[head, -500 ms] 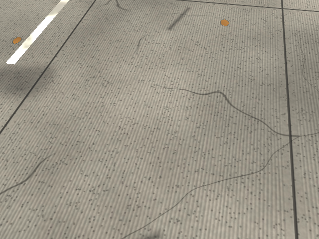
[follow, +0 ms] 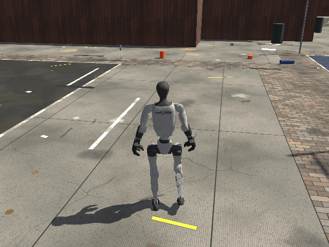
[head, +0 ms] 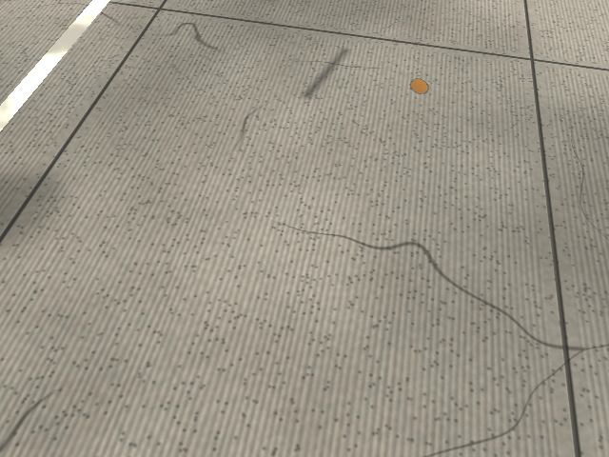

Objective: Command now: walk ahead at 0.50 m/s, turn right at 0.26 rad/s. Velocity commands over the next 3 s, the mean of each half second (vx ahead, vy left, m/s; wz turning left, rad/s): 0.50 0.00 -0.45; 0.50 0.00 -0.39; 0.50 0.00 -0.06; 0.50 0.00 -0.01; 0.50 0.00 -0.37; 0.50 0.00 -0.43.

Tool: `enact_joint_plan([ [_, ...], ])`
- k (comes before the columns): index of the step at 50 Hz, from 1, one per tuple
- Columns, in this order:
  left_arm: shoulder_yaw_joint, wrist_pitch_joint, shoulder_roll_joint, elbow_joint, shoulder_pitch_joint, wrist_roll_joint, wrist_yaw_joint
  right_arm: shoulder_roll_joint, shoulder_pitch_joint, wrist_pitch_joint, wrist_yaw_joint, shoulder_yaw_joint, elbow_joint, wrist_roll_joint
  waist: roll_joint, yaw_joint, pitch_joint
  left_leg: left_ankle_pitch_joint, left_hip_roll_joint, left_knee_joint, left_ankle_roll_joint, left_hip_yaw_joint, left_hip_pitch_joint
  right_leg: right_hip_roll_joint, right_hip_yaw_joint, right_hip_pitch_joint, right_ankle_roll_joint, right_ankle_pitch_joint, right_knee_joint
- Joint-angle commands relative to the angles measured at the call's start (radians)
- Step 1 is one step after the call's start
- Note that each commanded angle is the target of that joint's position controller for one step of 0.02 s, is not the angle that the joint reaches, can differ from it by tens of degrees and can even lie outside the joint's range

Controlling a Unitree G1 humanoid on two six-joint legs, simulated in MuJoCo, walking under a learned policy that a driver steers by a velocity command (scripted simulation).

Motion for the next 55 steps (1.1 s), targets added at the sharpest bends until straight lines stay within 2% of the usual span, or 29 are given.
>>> enact_joint_plan([
  [1, 0.02, 0.014, 0.051, -0.049, 0.042, 0.001, 0.007, -0.117, -0.022, -0.037, -0.005, -0.035, -0.036, -0.008, 0.124, 0.019, -0.014, 0.153, 0.281, -0.265, 0.165, -0.198, 0.068, -0.054, 0.071, -0.119, 0.019, 0.111, -0.018],
  [3, 0.021, 0.015, 0.045, -0.065, -0.005, 0.005, 0.007, -0.127, -0.006, -0.04, -0.013, -0.039, -0.013, -0.011, 0.102, 0.009, 0.003, 0.225, 0.277, -0.272, 0.156, -0.13, 0.095, -0.046, 0.091, -0.169, 0.027, 0.212, -0.103],
  [7, 0.011, 0.004, 0.019, -0.099, -0.118, 0.008, -0.015, -0.149, 0.009, -0.034, -0.026, -0.041, 0.011, -0.003, 0.089, -0.031, 0.032, 0.256, 0.247, -0.287, 0.114, 0.0, 0.124, -0.026, 0.024, -0.134, 0.014, 0.413, -0.344],
  [10, 0.001, 0.003, 0.001, -0.146, -0.218, 0.007, -0.034, -0.171, 0.071, -0.018, -0.032, -0.048, 0.045, 0.006, 0.071, -0.075, 0.066, 0.274, 0.283, -0.273, 0.108, 0.033, 0.222, -0.02, -0.012, -0.167, -0.008, 0.414, -0.448],
  [13, 0.002, 0.004, 0.008, -0.196, -0.276, 0.007, -0.054, -0.188, 0.101, 0.01, -0.037, -0.056, 0.068, 0.019, 0.077, -0.084, 0.077, 0.388, 0.318, -0.204, 0.092, 0.057, 0.348, -0.004, -0.053, -0.209, -0.04, 0.303, -0.502],
  [16, 0.026, 0.011, 0.051, -0.212, -0.205, 0.008, -0.064, -0.226, 0.077, 0.035, -0.052, -0.067, 0.059, 0.024, 0.134, -0.017, -0.008, 0.852, 0.317, -0.006, 0.056, 0.104, 0.391, 0.083, -0.141, -0.043, -0.095, 0.145, -0.505],
  [17, 0.047, 0.014, 0.088, -0.191, -0.096, 0.007, -0.06, -0.234, 0.067, 0.044, -0.058, -0.068, 0.055, 0.024, 0.138, 0.046, -0.073, 0.948, 0.3, 0.151, 0.039, 0.122, 0.364, 0.124, -0.159, 0.104, -0.122, 0.129, -0.522],
  [18, 0.08, 0.018, 0.145, -0.154, 0.066, 0.005, -0.046, -0.225, 0.055, 0.044, -0.064, -0.062, 0.047, 0.026, 0.107, 0.135, -0.156, 0.86, 0.26, 0.379, 0.003, 0.143, 0.233, 0.143, -0.126, 0.365, -0.164, 0.195, -0.592],
  [19, 0.108, 0.029, 0.245, -0.133, 0.173, 0.004, -0.021, -0.142, 0.098, 0.029, -0.061, -0.035, 0.013, -0.002, -0.071, 0.137, -0.258, 0.337, 0.172, 0.723, -0.047, 0.147, -0.103, -0.068, 0.222, 0.705, -0.261, 0.203, -0.601],
  [20, 0.103, 0.015, 0.28, -0.165, 0.131, 0.004, -0.025, -0.069, 0.137, -0.01, -0.042, -0.003, -0.028, -0.006, -0.206, 0.059, -0.386, -0.419, -0.036, 1.006, -0.086, -0.05, -0.432, -0.271, 0.787, 0.931, -0.449, 0.091, -0.761],
  [21, 0.079, 0.008, 0.188, -0.167, 0.138, 0.008, -0.028, -0.164, 0.028, -0.042, -0.023, -0.026, -0.042, 0.027, -0.08, 0.127, -0.362, -0.372, 0.034, 1.034, -0.066, -0.19, -0.54, -0.246, 0.715, 0.923, -0.395, 0.051, -0.809],
  [22, 0.067, 0.002, 0.149, -0.164, 0.103, 0.011, -0.026, -0.169, -0.035, -0.058, -0.016, -0.024, -0.067, 0.048, -0.042, 0.112, -0.225, -0.288, 0.074, 0.973, -0.046, -0.17, -0.564, -0.206, 0.556, 0.792, -0.351, 0.102, -0.814],
  [23, 0.062, -0.001, 0.132, -0.17, 0.038, 0.009, -0.026, -0.151, -0.045, -0.064, -0.022, -0.021, -0.063, 0.03, 0.053, 0.06, -0.14, -0.223, 0.116, 0.868, -0.045, -0.161, -0.523, -0.157, 0.448, 0.638, -0.314, 0.194, -0.822],
  [24, 0.052, -0.002, 0.1, -0.184, -0.015, 0.014, -0.023, -0.165, -0.045, -0.057, -0.028, -0.031, -0.056, 0.008, 0.049, 0.027, -0.096, -0.185, 0.142, 0.788, -0.055, -0.156, -0.461, -0.126, 0.376, 0.527, -0.297, 0.298, -0.839],
  [25, 0.046, -0.001, 0.091, -0.2, -0.043, 0.024, -0.019, -0.164, -0.026, -0.044, -0.026, -0.035, -0.055, 0.002, 0.026, -0.002, -0.081, -0.16, 0.152, 0.762, -0.066, -0.159, -0.403, -0.105, 0.348, 0.448, -0.298, 0.35, -0.864],
  [28, 0.054, -0.007, 0.116, -0.192, -0.043, 0.019, -0.005, -0.128, -0.019, -0.016, -0.03, -0.027, -0.058, -0.009, 0.015, -0.022, -0.058, -0.102, 0.144, 0.637, -0.118, -0.128, -0.361, -0.074, 0.273, 0.322, -0.307, 0.449, -0.898],
  [33, 0.063, 0.008, 0.144, -0.16, 0.018, 0.007, 0.018, -0.082, -0.212, -0.019, -0.023, -0.005, -0.103, -0.002, -0.027, 0.052, -0.025, 0.216, 0.074, 0.255, -0.143, -0.11, -0.273, 0.005, 0.199, 0.243, -0.229, 0.305, -0.878],
  [36, 0.059, 0.01, 0.134, -0.129, 0.07, 0.003, 0.019, -0.102, -0.258, -0.032, -0.007, -0.008, -0.113, 0.013, -0.044, 0.079, -0.028, 0.275, 0.064, 0.16, -0.125, -0.124, -0.239, -0.037, 0.245, 0.306, -0.214, 0.225, -0.844],
  [39, 0.056, 0.012, 0.125, -0.108, 0.085, 0.008, 0.019, -0.135, -0.245, -0.044, 0.002, -0.022, -0.117, 0.013, -0.068, 0.064, -0.018, 0.179, 0.068, 0.111, -0.078, -0.133, -0.225, -0.088, 0.314, 0.401, -0.194, 0.23, -0.774],
  [41, 0.052, 0.018, 0.113, -0.108, 0.067, 0.012, 0.016, -0.156, -0.144, -0.05, -0.003, -0.038, -0.092, 0.008, -0.081, 0.005, -0.041, 0.121, 0.047, 0.059, -0.032, -0.094, -0.093, -0.064, 0.31, 0.416, -0.166, 0.357, -0.68],
  [42, 0.037, 0.017, 0.074, -0.115, 0.066, 0.018, 0.013, -0.19, -0.033, -0.055, -0.008, -0.053, -0.074, -0.004, -0.05, -0.048, -0.134, 0.131, 0.107, 0.072, 0.015, -0.144, 0.088, -0.01, 0.262, 0.379, -0.134, 0.395, -0.511],
  [43, 0.017, 0.01, 0.02, -0.127, 0.147, 0.032, 0.015, -0.266, 0.104, -0.055, -0.011, -0.071, -0.061, -0.014, 0.127, -0.061, -0.289, 0.128, 0.293, 0.101, 0.118, -0.388, 0.399, 0.09, 0.175, 0.177, -0.081, 0.153, -0.202],
  [44, 0.008, -0.001, 0.002, -0.127, 0.241, -0.001, 0.015, -0.292, 0.193, -0.04, 0.003, -0.085, -0.005, 0.001, 0.408, -0.042, -0.344, -0.192, 0.433, -0.069, 0.245, -0.824, 0.58, 0.184, 0.104, -0.128, -0.025, -0.274, 0.067],
  [45, 0.026, -0.003, 0.101, -0.118, 0.158, -0.013, 0.017, -0.201, 0.172, -0.037, 0.005, -0.061, -0.015, 0.025, 0.249, -0.076, -0.226, -0.415, 0.416, -0.123, 0.21, -0.84, 0.512, 0.125, 0.158, -0.239, -0.027, -0.24, 0.16],
  [46, 0.034, -0.003, 0.129, -0.142, 0.038, -0.007, 0.016, -0.16, 0.109, -0.031, 0.001, -0.047, -0.025, 0.021, 0.157, -0.084, -0.109, -0.374, 0.38, -0.131, 0.169, -0.692, 0.391, 0.084, 0.122, -0.265, -0.031, -0.15, 0.16],
  [47, 0.031, -0.003, 0.115, -0.157, -0.019, 0.008, 0.016, -0.143, 0.06, -0.025, 0.0, -0.036, -0.033, 0.009, 0.104, -0.066, -0.048, -0.254, 0.338, -0.146, 0.158, -0.582, 0.276, 0.047, 0.086, -0.239, -0.029, -0.085, 0.122],
  [48, 0.031, -0.007, 0.098, -0.164, -0.037, 0.019, 0.012, -0.125, 0.03, -0.022, -0.002, -0.029, -0.032, 0.002, 0.104, -0.042, -0.015, -0.164, 0.302, -0.167, 0.156, -0.512, 0.201, 0.014, 0.076, -0.212, -0.027, -0.033, 0.058],
  [50, 0.028, -0.007, 0.062, -0.154, -0.008, 0.016, 0.007, -0.106, 0.018, -0.026, -0.005, -0.021, -0.026, -0.001, 0.153, -0.012, -0.025, -0.038, 0.252, -0.203, 0.149, -0.413, 0.138, -0.014, 0.054, -0.133, -0.02, 0.014, -0.015],
  [55, 0.008, -0.008, 0.012, -0.181, -0.112, 0.025, 0.005, -0.161, 0.061, -0.022, -0.017, -0.034, 0.012, 0.016, 0.12, -0.033, -0.007, 0.16, 0.243, -0.253, 0.168, -0.275, 0.131, -0.029, 0.011, -0.153, 0.016, 0.173, -0.27],
])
